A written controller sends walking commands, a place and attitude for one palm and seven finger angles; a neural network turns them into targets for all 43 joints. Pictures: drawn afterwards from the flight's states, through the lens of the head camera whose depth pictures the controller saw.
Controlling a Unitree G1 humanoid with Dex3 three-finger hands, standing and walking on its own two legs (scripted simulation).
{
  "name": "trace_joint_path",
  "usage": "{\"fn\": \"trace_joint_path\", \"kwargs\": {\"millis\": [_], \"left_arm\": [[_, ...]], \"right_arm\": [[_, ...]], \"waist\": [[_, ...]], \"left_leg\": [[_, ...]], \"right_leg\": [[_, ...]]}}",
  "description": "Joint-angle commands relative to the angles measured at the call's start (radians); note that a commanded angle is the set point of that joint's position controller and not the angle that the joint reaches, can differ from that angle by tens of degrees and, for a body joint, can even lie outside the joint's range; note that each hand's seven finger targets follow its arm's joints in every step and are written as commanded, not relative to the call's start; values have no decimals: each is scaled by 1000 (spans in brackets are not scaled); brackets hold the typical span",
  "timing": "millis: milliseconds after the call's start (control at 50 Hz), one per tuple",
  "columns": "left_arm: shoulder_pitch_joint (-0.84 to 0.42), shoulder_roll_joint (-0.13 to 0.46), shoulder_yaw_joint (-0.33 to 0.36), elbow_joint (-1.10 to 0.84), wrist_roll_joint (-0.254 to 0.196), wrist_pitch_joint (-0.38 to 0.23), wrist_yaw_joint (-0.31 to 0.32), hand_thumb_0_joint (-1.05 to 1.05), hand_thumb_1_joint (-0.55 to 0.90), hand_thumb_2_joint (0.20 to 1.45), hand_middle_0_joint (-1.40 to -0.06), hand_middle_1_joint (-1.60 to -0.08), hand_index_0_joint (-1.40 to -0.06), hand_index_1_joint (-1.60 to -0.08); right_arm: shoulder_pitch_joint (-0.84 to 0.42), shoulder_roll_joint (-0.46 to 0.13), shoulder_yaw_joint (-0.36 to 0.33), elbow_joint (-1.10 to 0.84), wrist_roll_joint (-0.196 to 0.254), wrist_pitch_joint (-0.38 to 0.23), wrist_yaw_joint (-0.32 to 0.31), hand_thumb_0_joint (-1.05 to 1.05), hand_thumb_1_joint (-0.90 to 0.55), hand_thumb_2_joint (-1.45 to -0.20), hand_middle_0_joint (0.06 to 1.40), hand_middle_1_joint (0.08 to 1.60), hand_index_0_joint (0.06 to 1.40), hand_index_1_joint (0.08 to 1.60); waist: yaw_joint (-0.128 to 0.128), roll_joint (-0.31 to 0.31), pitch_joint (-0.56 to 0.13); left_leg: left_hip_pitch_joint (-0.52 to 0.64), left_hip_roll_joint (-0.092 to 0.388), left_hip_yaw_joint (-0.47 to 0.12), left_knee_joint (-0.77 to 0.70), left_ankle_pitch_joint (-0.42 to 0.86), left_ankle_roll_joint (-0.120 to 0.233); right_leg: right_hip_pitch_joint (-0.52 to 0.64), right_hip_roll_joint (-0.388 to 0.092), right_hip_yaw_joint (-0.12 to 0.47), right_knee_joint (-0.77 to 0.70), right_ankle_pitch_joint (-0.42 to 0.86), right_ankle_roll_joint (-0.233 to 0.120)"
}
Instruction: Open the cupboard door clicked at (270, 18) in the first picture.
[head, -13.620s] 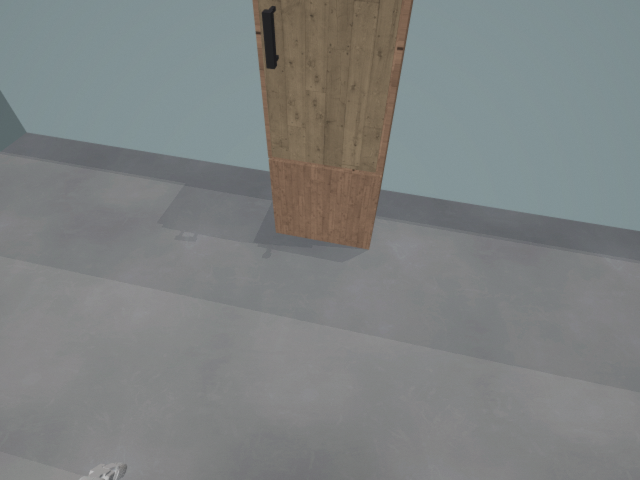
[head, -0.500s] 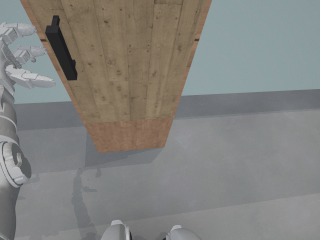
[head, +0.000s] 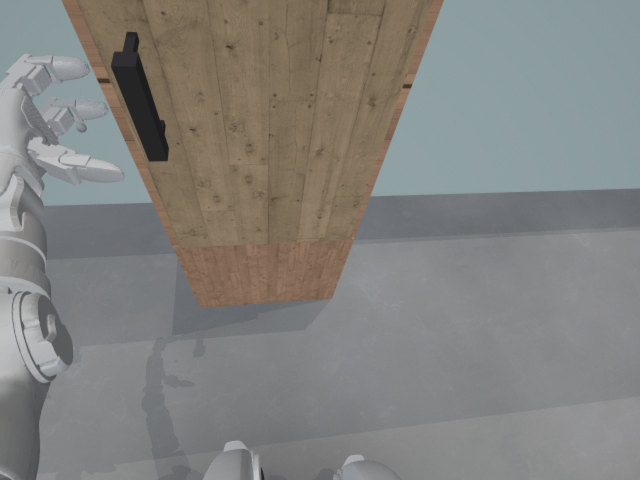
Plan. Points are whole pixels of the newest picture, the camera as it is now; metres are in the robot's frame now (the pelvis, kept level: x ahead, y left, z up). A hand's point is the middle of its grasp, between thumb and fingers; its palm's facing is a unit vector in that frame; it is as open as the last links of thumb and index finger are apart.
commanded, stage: move the hooked fingers beside the handle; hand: left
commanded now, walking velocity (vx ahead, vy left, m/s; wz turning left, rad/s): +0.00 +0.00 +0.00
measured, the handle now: (146, 101) +0.55 +0.18 +0.11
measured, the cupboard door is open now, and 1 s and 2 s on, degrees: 0 0 0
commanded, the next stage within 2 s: slide the fingers in behind the handle in 0.22 s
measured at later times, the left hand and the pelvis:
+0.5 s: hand (89, 124) +0.51 +0.24 +0.11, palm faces +0.03 -1.00 +0.02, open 14.0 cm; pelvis -0.01 +0.00 +0.00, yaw +0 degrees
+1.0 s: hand (106, 128) +0.51 +0.22 +0.11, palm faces +0.08 -1.00 +0.02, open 14.3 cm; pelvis +0.00 +0.00 +0.00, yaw +0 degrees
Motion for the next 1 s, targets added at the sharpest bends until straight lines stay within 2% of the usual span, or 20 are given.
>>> {"fn": "trace_joint_path", "kwargs": {"millis": [0, 80, 120, 160, 260, 280, 320, 360, 380, 420, 460, 500, 560, 640, 680, 740, 820, 900, 920, 980], "left_arm": [[-483, 305, 46, -218, -4, -89, 22, 0, -500, 300, -300, -1200, -300, -1200], [-438, 303, 56, -212, -6, -96, 12, 0, -500, 300, -300, -1200, -300, -1200], [-419, 315, 58, -180, -8, -81, 4, 0, -500, 300, -300, -1200, -300, -1200], [-452, 300, 36, -172, -10, -73, -1, 0, -500, 300, -300, -1200, -300, -1200], [-518, 273, 10, -182, -19, -81, -3, 0, -500, 300, -300, -1200, -300, -1200], [-525, 313, 40, -196, -17, -87, -2, 0, -500, 300, -300, -1200, -300, -1200], [-513, 266, 2, -178, -14, -81, -6, 0, -500, 300, -300, -1200, -300, -1200], [-515, 276, 17, -180, -18, -81, -3, 0, -500, 300, -300, -1200, -300, -1200], [-508, 299, 30, -188, -10, -81, -1, 0, -500, 300, -300, -1200, -300, -1200], [-522, 245, -9, -179, -9, -70, 5, 0, -500, 300, -300, -1200, -300, -1200], [-508, 290, 37, -175, -12, -67, 18, 0, -500, 300, -300, -1200, -300, -1200], [-513, 272, 22, -235, -5, -77, 26, 0, -500, 300, -300, -1200, -300, -1200], [-483, 260, 31, -220, -7, -80, 43, 0, -500, 300, -300, -1200, -300, -1200], [-458, 271, 41, -233, 2, -71, 56, 0, -500, 300, -300, -1200, -300, -1200], [-484, 210, -5, -277, 2, -83, 60, 0, -500, 300, -300, -1200, -300, -1200], [-454, 163, -17, -259, -14, -77, 64, 0, -500, 300, -300, -1200, -300, -1200], [-470, 107, -49, -317, -22, -95, 70, 0, -500, 300, -300, -1200, -300, -1200], [-451, 85, -59, -279, -24, -96, 83, 0, -500, 300, -300, -1200, -300, -1200], [-480, 74, -73, -279, -24, -95, 84, 0, -500, 300, -300, -1200, -300, -1200], [-511, 72, -80, -284, -11, -102, 93, 0, -500, 300, -300, -1200, -300, -1200]], "right_arm": [[168, -201, -72, -46, -7, -13, -17, 0, -900, -900, 200, 300, 200, 300], [165, -199, -74, -55, -4, -14, -15, 0, -900, -900, 200, 300, 200, 300], [162, -201, -72, -57, 0, -10, -17, 0, -900, -900, 200, 300, 200, 300], [164, -201, -67, -59, -1, -9, -20, 0, -900, -900, 200, 300, 200, 300], [175, -204, -68, -43, -3, -17, -25, 0, -900, -900, 200, 300, 200, 300], [176, -209, -72, -41, -3, -19, -27, 0, -900, -900, 200, 300, 200, 300], [175, -201, -68, -38, -3, -22, -24, 0, -900, -900, 200, 300, 200, 300], [189, -203, -70, -31, -8, -25, -24, 0, -900, -900, 200, 300, 200, 300], [189, -205, -71, -33, -7, -23, -24, 0, -900, -900, 200, 300, 200, 300], [188, -199, -70, -30, -9, -24, -19, 0, -900, -900, 200, 300, 200, 300], [200, -205, -70, -29, -12, -26, -19, 0, -900, -900, 200, 300, 200, 300], [193, -196, -73, -39, -13, -27, -14, 0, -900, -900, 200, 300, 200, 300], [200, -196, -73, -36, -16, -23, -7, 0, -900, -900, 200, 300, 200, 300], [195, -194, -77, -46, -12, -16, -2, 0, -900, -900, 200, 300, 200, 300], [185, -187, -80, -45, -12, -16, 1, 0, -900, -900, 200, 300, 200, 300], [189, -187, -84, -39, -13, -18, 6, 0, -900, -900, 200, 300, 200, 300], [179, -179, -88, -32, -14, -24, 11, 0, -900, -900, 200, 300, 200, 300], [167, -179, -87, -21, -13, -24, 15, 0, -900, -900, 200, 300, 200, 300], [165, -178, -87, -19, -11, -26, 13, 0, -900, -900, 200, 300, 200, 300], [164, -178, -88, -13, -11, -32, 13, 0, -900, -900, 200, 300, 200, 300]], "waist": [[-10, 170, -417], [6, 172, -468], [4, 149, -422], [-10, 141, -380], [-37, 139, -382], [-29, 157, -416], [-33, 179, -411], [-32, 165, -424], [-17, 196, -445], [-33, 181, -413], [-24, 155, -419], [-9, 224, -478], [-12, 171, -453], [-1, 165, -452], [-11, 207, -463], [-12, 166, -443], [-13, 178, -475], [-19, 129, -422], [-32, 124, -409], [-31, 157, -425]], "left_leg": [[555, 0, -104, -59, 406, -3], [574, -2, -97, -52, 432, -5], [521, -4, -86, -55, 399, 0], [496, -6, -89, -60, 369, 3], [512, -1, -104, -58, 332, 4], [524, 1, -102, -56, 337, 2], [526, -2, -100, -52, 339, 1], [532, -1, -104, -49, 365, 3], [544, 1, -106, -50, 372, -3], [535, 2, -110, -52, 347, -2], [515, -1, -107, -50, 356, 3], [562, -2, -102, -46, 407, -4], [539, -3, -102, -44, 413, 0], [517, -5, -87, -49, 410, 1], [571, -2, -91, -45, 444, -4], [568, -3, -94, -51, 429, -3], [613, -3, -99, -47, 472, -5], [570, -7, -96, -50, 428, -2], [556, -9, -93, -52, 406, 1], [579, -9, -98, -50, 403, -2]], "right_leg": [[-84, 28, 27, -81, 307, -12], [-61, 31, 29, -75, 334, -11], [-45, 30, 32, -81, 332, -8], [-56, 29, 30, -83, 312, -10], [-101, 31, 28, -90, 262, -9], [-97, 29, 33, -87, 265, -7], [-111, 29, 30, -87, 263, -9], [-98, 31, 28, -82, 282, -11], [-107, 29, 28, -78, 277, -12], [-126, 30, 22, -83, 255, -9], [-96, 32, 25, -81, 272, -12], [-87, 31, 26, -72, 308, -13], [-75, 37, 22, -72, 318, -13], [-40, 35, 28, -73, 347, -9], [-73, 35, 24, -71, 353, -11], [-69, 39, 21, -80, 344, -11], [-67, 39, 20, -75, 371, -13], [-66, 38, 21, -81, 359, -11], [-66, 36, 24, -84, 356, -9], [-87, 33, 25, -77, 339, -13]]}}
